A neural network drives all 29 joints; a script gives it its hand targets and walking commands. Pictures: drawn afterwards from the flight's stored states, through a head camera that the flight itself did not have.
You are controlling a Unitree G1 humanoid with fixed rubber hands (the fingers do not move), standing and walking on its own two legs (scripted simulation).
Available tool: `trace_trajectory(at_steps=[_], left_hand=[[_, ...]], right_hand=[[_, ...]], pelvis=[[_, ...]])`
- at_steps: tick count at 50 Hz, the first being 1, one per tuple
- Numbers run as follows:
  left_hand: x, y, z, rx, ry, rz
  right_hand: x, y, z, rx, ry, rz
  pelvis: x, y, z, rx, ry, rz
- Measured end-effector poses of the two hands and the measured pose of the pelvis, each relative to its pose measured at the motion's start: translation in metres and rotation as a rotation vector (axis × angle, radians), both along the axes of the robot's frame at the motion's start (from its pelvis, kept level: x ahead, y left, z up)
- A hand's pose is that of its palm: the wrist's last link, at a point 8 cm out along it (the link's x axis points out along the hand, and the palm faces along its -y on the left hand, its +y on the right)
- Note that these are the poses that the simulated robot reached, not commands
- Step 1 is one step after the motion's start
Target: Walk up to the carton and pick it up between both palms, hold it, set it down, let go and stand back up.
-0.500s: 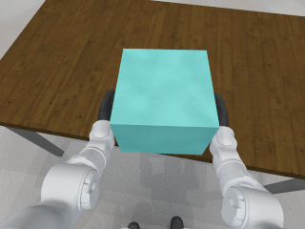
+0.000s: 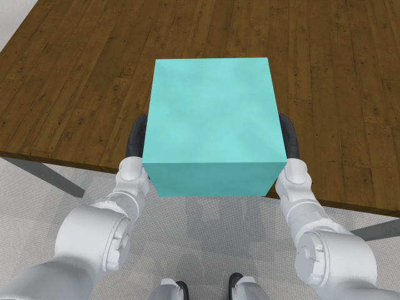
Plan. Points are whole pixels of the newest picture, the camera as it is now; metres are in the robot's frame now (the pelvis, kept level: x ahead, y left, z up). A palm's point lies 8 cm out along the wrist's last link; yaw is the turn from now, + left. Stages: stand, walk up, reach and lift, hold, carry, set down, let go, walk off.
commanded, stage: set down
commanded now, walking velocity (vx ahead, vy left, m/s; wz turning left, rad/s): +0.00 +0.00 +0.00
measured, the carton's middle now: (211, 129) +0.45 -0.02 +0.00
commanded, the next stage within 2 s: none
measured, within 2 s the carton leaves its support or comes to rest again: neither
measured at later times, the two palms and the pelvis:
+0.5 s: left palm (100, 104) +0.46 +0.18 +0.08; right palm (331, 110) +0.44 -0.23 +0.08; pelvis -0.03 +0.00 +0.00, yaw -1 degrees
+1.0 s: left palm (91, 150) +0.38 +0.20 +0.04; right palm (332, 143) +0.39 -0.23 +0.05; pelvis -0.01 -0.03 +0.03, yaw +2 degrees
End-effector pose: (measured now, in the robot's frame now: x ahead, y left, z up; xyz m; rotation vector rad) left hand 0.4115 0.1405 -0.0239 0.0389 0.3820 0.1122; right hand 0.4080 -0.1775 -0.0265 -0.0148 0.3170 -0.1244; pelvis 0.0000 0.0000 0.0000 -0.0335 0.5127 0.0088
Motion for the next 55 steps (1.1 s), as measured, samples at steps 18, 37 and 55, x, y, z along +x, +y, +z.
trace_trajectory(at_steps=[18,37,55], left_hand=[[0.017,0.041,0.06,0.01,-0.059,0.012],[0.04,0.025,0.127,-0.017,-0.073,-0.044],[-0.028,0.064,0.069,-0.019,-0.056,0.047]], right_hand=[[-0.001,-0.051,0.056,-0.023,0.006,-0.023],[0.035,-0.04,0.127,0.034,-0.031,-0.03],[-0.022,-0.05,0.073,0.046,-0.002,-0.041]], pelvis=[[-0.021,-0.001,0.003,0.008,-0.04,-0.018],[-0.021,-0.013,0.022,0.008,-0.145,0.005],[-0.018,-0.033,0.02,0.024,-0.181,0.032]])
